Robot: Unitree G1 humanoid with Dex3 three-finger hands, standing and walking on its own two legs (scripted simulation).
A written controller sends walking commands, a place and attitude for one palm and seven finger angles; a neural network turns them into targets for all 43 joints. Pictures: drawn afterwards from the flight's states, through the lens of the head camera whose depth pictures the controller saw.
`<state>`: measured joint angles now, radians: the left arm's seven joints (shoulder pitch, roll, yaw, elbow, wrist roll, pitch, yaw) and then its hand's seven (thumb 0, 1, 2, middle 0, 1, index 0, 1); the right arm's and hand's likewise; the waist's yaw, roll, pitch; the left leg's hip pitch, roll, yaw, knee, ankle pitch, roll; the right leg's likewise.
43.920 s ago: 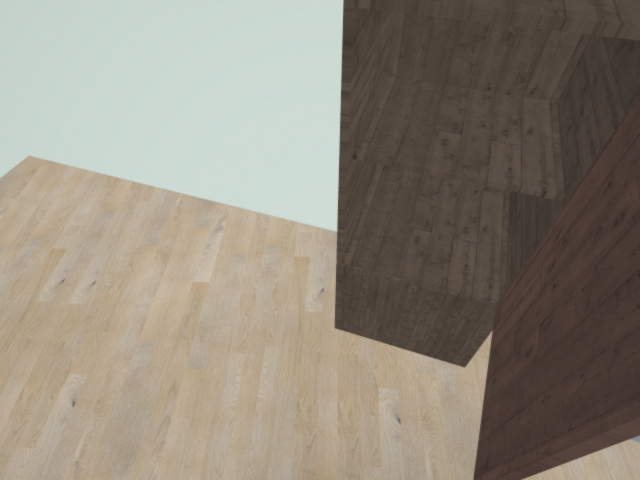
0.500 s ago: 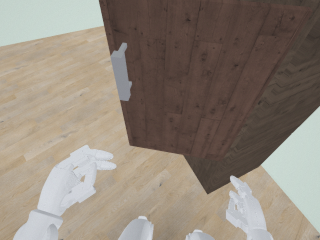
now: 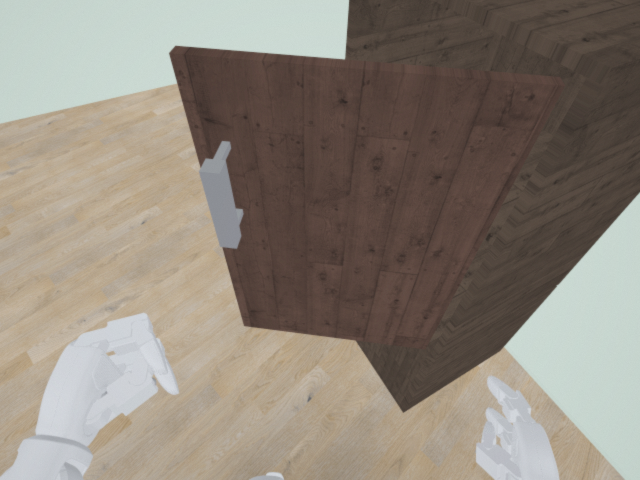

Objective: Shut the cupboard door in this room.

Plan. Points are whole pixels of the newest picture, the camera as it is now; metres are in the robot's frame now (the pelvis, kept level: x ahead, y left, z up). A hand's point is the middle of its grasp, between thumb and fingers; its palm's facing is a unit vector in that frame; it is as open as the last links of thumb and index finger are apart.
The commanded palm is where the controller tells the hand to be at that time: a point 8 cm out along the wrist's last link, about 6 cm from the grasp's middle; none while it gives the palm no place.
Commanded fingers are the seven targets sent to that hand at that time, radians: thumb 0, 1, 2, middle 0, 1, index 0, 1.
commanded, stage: raise the hand and make a fist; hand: left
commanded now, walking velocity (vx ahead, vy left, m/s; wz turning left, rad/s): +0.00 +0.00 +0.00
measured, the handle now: (227, 196) +0.44 +0.16 +0.12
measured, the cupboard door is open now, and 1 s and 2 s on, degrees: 53 53 53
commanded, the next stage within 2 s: bring the fist close to the handle in 0.74 s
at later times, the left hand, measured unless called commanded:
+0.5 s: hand (147, 338) +0.23 +0.19 +0.13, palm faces -0.05 -1.00 -0.07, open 3.1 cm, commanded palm +0.20 +0.24 +0.13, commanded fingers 0.00 0.90 0.90 -1.30 -1.50 -1.30 -1.50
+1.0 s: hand (160, 340) +0.23 +0.18 +0.12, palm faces -0.03 -1.00 -0.07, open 3.1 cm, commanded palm +0.22 +0.23 +0.13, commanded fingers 0.00 0.90 0.90 -1.30 -1.50 -1.30 -1.50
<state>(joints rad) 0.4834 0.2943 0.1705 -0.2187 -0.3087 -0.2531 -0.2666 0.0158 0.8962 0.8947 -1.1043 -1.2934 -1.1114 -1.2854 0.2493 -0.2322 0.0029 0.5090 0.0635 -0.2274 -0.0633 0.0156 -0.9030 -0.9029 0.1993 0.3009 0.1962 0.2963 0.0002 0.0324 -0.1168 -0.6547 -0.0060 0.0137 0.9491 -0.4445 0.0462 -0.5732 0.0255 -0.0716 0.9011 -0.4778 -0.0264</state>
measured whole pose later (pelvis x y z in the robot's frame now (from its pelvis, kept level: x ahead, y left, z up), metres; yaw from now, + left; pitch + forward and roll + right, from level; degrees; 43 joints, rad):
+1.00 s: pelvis +0.01 -0.01 +0.02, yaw +1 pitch +4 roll -1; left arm 0.33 0.28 0.16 -0.14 -0.29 -0.14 -0.24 0.02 0.90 0.90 -1.30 -1.50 -1.30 -1.50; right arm 0.25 -0.25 0.05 0.57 0.05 -0.26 -0.06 0.01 -0.90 -0.90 0.20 0.30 0.20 0.30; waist 0.00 0.04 -0.07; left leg -0.46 -0.02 0.01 0.77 -0.37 0.04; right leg -0.38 0.02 -0.07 0.73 -0.41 -0.03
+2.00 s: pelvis +0.01 -0.01 +0.03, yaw -1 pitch +4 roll +0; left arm -0.06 0.23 0.10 0.17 -0.21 -0.13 -0.12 0.01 0.90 0.90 -1.30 -1.50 -1.30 -1.50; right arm 0.24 -0.25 0.03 0.59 0.05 -0.14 -0.03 0.01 -0.90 -0.90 0.20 0.30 0.20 0.30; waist -0.03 0.03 -0.06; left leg -0.43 -0.01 0.03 0.72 -0.36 0.03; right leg -0.38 0.03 -0.04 0.71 -0.41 -0.04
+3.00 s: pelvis +0.00 +0.00 +0.03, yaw +0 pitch +6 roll -1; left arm -0.46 0.30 0.11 0.63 -0.22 -0.21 -0.27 0.01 0.90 0.90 -1.32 -1.50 -1.31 -1.50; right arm 0.29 -0.27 0.02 0.64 0.07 -0.07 -0.03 0.01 -0.90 -0.90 0.20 0.30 0.20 0.30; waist -0.06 0.03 -0.03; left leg -0.47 -0.02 0.03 0.71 -0.34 0.04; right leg -0.42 0.02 -0.05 0.70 -0.39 -0.03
